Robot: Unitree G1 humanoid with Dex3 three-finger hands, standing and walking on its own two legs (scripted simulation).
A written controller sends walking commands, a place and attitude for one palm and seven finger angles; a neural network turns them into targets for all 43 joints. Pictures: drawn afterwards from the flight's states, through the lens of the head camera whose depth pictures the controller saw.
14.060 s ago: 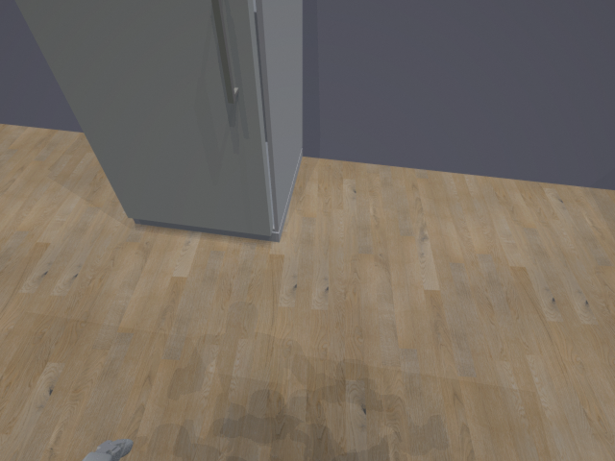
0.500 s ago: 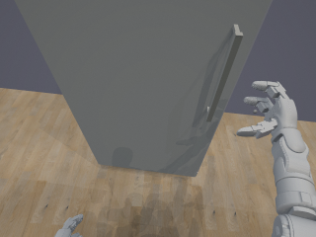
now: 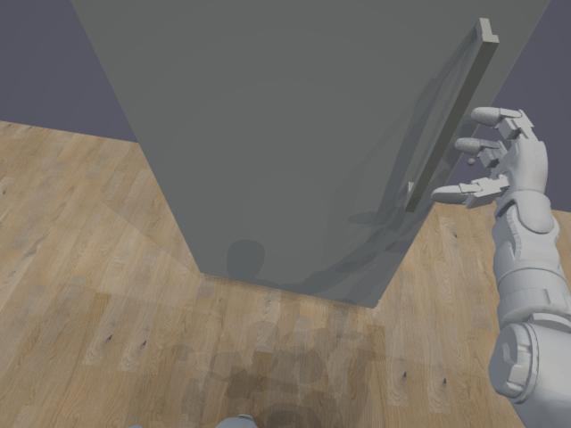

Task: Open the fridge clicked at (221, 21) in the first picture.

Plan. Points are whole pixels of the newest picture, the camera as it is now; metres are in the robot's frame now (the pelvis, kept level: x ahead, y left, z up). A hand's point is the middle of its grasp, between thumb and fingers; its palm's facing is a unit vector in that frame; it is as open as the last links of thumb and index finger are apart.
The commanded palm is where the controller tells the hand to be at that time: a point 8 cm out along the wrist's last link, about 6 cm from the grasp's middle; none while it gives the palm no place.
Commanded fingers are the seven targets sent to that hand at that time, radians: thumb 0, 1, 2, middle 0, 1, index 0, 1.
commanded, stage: move the hooked fingers beside the handle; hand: right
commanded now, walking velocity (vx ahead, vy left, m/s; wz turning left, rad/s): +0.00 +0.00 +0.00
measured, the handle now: (438, 135) +0.52 -0.14 +0.12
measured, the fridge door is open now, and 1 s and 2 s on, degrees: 0 0 0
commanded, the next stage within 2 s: feel for the door with the fingertips in 0.70 s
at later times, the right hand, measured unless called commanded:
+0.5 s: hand (470, 167) +0.47 -0.18 +0.12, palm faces +0.08 +1.00 +0.00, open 14.0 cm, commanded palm +0.44 -0.23 +0.12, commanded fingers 0.00 0.50 -0.30 0.30 1.20 0.30 1.20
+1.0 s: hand (461, 168) +0.46 -0.17 +0.12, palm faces +0.07 +1.00 +0.01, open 14.0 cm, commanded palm +0.43 -0.21 +0.12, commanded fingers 0.00 0.50 -0.30 0.30 1.20 0.30 1.20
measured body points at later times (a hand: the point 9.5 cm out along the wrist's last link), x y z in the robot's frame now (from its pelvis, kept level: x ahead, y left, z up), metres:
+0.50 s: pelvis +0.01 +0.00 +0.00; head +0.06 -0.01 +0.45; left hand +0.08 +0.26 -0.11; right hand +0.46 -0.23 +0.12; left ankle +0.01 +0.12 -0.71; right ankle +0.02 -0.12 -0.71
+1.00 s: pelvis +0.01 +0.00 +0.00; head +0.06 +0.00 +0.45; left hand +0.06 +0.26 -0.12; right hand +0.45 -0.22 +0.12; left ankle +0.01 +0.12 -0.71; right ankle +0.02 -0.12 -0.71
